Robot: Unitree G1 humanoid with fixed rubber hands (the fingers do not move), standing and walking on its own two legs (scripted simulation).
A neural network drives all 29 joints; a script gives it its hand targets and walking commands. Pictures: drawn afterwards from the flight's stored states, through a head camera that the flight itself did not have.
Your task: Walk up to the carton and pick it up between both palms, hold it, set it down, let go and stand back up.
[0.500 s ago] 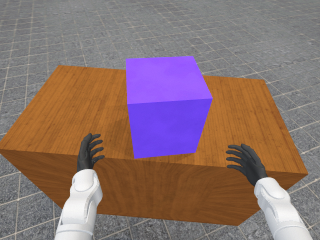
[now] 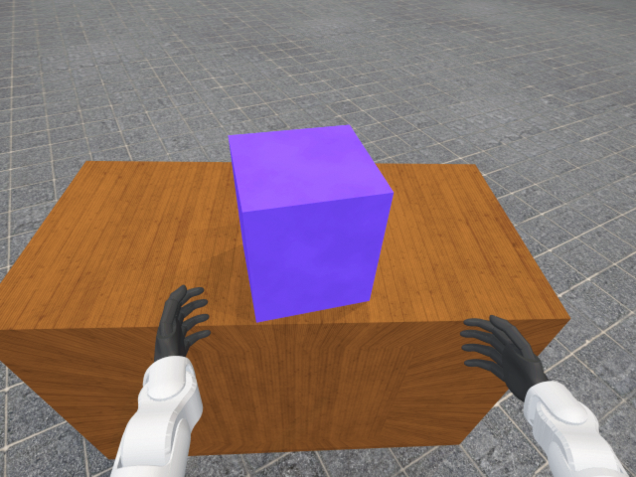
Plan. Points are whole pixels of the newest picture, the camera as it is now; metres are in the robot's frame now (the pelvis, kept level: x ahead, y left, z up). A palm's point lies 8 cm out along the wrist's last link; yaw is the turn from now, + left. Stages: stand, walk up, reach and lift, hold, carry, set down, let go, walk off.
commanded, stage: set down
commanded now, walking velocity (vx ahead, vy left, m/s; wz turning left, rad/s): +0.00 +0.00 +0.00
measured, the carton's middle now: (303, 223) +0.51 +0.05 +0.04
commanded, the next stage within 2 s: none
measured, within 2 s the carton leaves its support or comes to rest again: neither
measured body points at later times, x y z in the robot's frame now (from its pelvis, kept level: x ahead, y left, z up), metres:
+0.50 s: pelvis -0.01 -0.04 +0.00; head -0.03 -0.04 +0.45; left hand +0.23 +0.17 +0.01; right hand +0.26 -0.24 -0.01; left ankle +0.08 +0.12 -0.73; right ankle +0.07 -0.11 -0.73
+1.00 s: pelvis +0.01 +0.05 +0.00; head +0.01 +0.08 +0.45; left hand +0.24 +0.23 -0.02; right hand +0.24 -0.20 -0.03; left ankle +0.08 +0.12 -0.73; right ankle +0.00 -0.07 -0.73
